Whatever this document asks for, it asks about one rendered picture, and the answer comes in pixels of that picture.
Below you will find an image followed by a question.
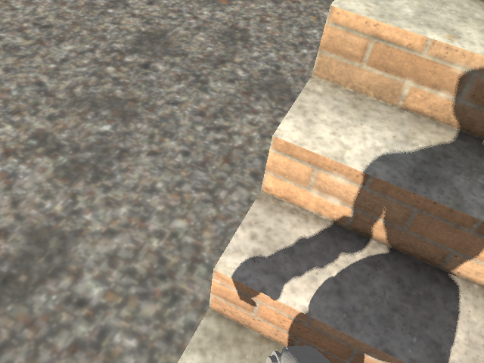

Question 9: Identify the robot right thigh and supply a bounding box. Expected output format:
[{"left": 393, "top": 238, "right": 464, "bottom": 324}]
[{"left": 266, "top": 345, "right": 330, "bottom": 363}]

